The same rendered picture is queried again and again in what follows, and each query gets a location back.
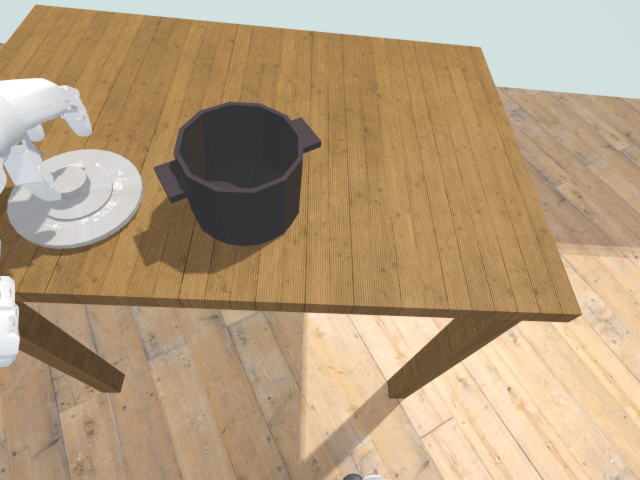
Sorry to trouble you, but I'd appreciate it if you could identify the left robot forearm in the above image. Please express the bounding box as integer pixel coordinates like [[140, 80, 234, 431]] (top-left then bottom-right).
[[0, 96, 25, 253]]

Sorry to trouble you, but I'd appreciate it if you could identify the robot left hand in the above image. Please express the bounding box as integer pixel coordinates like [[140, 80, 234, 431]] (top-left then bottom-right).
[[0, 78, 92, 201]]

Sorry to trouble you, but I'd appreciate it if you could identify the lid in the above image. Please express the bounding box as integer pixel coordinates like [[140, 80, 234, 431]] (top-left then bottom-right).
[[7, 149, 144, 249]]

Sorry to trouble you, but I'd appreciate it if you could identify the table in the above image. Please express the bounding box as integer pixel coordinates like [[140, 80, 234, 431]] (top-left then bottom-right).
[[0, 5, 582, 399]]

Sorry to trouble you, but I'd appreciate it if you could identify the robot left upper arm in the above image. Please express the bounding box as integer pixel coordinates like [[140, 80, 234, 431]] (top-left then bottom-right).
[[0, 276, 20, 367]]

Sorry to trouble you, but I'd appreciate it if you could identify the pot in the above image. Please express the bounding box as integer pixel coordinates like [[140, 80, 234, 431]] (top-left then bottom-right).
[[153, 102, 321, 246]]

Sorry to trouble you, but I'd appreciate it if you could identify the knob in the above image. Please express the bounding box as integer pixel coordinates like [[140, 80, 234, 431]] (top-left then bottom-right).
[[52, 166, 91, 200]]

